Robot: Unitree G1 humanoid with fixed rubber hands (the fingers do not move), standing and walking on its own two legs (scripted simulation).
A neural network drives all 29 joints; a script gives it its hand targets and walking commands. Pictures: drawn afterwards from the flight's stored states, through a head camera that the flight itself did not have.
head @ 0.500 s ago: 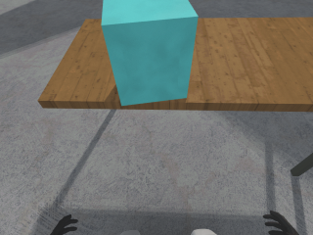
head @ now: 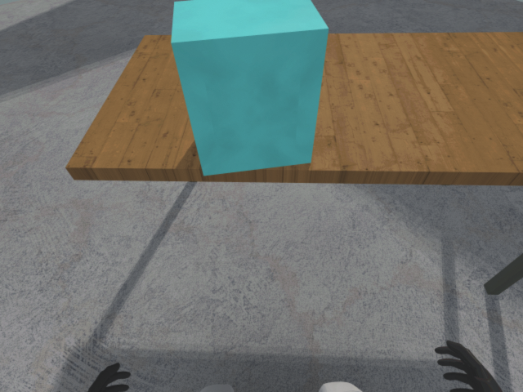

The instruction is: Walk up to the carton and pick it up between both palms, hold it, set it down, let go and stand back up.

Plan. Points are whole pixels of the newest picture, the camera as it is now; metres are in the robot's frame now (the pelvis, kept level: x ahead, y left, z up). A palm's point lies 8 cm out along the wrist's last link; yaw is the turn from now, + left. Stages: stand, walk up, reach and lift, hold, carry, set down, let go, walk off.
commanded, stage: walk up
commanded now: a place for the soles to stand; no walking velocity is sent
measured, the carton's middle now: (249, 91) +0.63 +0.05 +0.11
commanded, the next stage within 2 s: none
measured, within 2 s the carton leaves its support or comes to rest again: neither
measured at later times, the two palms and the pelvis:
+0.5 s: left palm (50, 361) +0.19 +0.38 -0.09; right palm out of the picture +0.12 -0.21 -0.05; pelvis +0.09 +0.09 +0.01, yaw +0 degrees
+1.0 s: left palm (79, 330) +0.23 +0.34 -0.08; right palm (426, 297) +0.27 -0.26 -0.08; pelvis +0.18 +0.03 +0.00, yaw +0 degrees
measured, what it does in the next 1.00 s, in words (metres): walks ahead: right foot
